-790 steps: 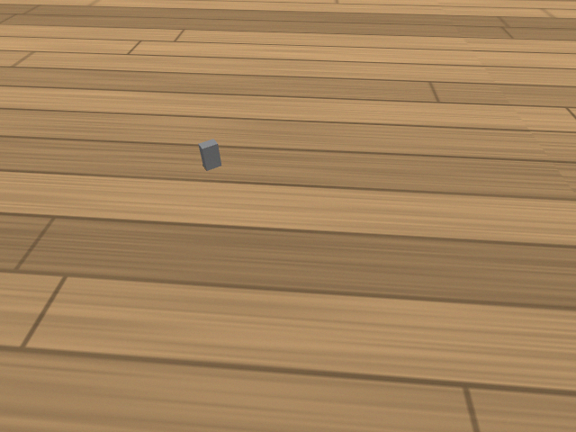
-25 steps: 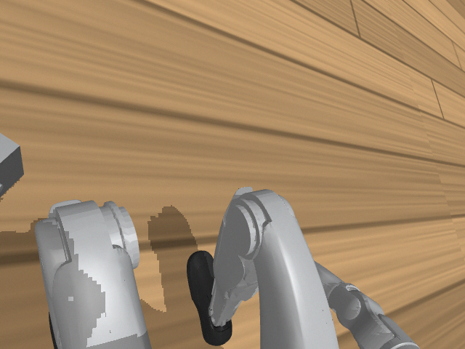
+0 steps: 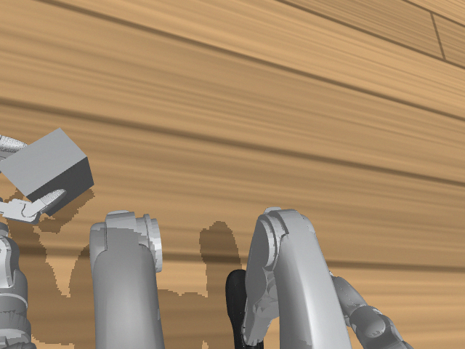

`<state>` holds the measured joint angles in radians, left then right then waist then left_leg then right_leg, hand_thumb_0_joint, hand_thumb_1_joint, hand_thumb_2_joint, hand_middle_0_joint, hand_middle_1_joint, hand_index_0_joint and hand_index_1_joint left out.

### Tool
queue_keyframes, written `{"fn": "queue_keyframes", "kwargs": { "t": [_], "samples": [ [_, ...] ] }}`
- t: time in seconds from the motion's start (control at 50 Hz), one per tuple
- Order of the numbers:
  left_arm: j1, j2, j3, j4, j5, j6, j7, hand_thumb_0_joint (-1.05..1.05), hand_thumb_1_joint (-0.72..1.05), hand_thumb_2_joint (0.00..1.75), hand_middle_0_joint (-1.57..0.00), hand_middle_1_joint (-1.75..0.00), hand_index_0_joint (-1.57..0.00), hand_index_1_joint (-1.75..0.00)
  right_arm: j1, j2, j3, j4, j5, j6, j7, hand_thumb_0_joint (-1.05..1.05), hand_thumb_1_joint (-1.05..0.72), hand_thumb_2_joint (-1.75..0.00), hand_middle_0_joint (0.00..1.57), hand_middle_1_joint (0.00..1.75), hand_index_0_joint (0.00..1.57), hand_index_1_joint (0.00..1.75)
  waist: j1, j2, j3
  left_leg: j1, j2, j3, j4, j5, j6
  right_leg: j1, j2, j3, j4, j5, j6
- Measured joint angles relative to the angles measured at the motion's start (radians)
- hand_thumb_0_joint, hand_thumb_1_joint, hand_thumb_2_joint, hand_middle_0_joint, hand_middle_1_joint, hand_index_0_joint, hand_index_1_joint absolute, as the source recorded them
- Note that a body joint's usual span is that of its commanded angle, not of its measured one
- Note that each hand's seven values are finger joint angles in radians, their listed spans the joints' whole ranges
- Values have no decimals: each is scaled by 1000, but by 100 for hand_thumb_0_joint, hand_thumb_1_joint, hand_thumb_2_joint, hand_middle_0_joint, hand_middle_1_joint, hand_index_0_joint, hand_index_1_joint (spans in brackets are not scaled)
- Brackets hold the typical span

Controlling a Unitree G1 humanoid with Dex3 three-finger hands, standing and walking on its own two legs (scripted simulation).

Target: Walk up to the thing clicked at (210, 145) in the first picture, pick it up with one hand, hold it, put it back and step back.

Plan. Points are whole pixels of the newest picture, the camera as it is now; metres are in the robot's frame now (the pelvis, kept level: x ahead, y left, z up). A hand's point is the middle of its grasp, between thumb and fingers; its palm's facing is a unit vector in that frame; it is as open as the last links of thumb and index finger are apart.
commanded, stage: settle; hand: left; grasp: from the side
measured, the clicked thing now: (54, 176) +0.38 +0.29 -0.12
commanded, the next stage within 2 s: lift in 1.14 s
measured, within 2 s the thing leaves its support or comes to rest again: neither
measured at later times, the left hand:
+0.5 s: hand (11, 155) +0.37 +0.32 -0.01, palm faces +0.41 -0.91 -0.05, open 9.9 cm
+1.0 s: hand out of the picture +0.37 +0.32 +0.03, palm faces +0.43 -0.90 -0.04, open 9.9 cm
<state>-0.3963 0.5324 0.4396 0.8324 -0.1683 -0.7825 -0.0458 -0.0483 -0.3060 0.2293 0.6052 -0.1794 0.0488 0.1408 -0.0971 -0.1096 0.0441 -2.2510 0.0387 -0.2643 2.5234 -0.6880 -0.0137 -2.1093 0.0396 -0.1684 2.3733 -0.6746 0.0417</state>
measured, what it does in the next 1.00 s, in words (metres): rises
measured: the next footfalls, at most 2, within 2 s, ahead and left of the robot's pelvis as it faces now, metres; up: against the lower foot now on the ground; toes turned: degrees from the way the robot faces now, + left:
none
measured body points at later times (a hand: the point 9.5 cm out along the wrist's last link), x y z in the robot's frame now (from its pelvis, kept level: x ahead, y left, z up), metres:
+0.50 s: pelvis +0.01 -0.01 +0.03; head +0.21 +0.07 +0.43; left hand +0.34 +0.36 -0.01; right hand +0.22 -0.25 -0.08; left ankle +0.08 +0.13 -0.28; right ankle +0.12 -0.12 -0.28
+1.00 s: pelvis +0.01 -0.01 +0.06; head +0.20 +0.07 +0.46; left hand +0.34 +0.36 +0.03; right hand +0.22 -0.24 -0.06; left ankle +0.08 +0.13 -0.28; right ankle +0.12 -0.12 -0.28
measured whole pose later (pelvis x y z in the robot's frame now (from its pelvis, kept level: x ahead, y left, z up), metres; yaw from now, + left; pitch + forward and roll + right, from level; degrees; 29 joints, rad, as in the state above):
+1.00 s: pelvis +0.01 -0.01 +0.06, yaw +6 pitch +31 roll -5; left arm -0.44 0.38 0.47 0.76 -0.18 -0.61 -0.16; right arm 0.03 -0.28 0.03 0.65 -0.07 0.03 0.06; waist -0.05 -0.03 -0.11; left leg -2.15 0.05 -0.13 2.29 -0.69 -0.03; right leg -2.08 0.01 -0.07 2.24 -0.71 0.01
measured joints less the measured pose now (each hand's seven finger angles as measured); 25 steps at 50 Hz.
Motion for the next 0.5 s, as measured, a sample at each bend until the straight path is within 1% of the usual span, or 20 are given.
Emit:
{"fn": "queue_keyframes", "kwargs": {
  "t": [0.06,0.14,0.28,0.4,0.5],
  "samples": [
    [-5,-13,2,-17,-3,26,-15,0,-57,102,-89,-121,-89,-122,8,5,-24,3,17,2,-9,1,-91,-90,20,30,20,30,5,14,-18,-1,2,17,-21,0,-2,-9,-4,12,-8,-5,-5],
    [-9,-32,6,-37,-19,50,-37,0,-58,103,-90,-122,-89,-123,19,8,-53,6,38,5,-19,1,-91,-90,20,30,20,30,13,32,-38,1,3,35,-45,-3,-7,-19,-11,26,-15,-13,-11],
    [-1,-76,8,-79,-33,96,-81,0,-59,104,-90,-123,-89,-124,37,9,-102,22,67,9,-38,1,-91,-90,20,29,20,30,24,55,-75,9,4,64,-84,-12,-16,-27,-20,46,-28,-31,-23],
    [-7,-107,23,-98,-40,123,-95,0,-60,104,-90,-123,-90,-124,44,10,-134,31,85,9,-54,1,-91,-90,20,29,20,30,34,66,-98,24,6,81,-115,-15,-22,-26,-24,58,-42,-38,-32],
    [-14,-117,22,-98,-35,137,-107,0,-60,104,-91,-123,-90,-124,47,13,-157,34,94,5,-64,1,-91,-90,20,29,20,30,38,72,-114,35,8,94,-141,-13,-22,-22,-26,68,-57,-39,-35]
  ]
}}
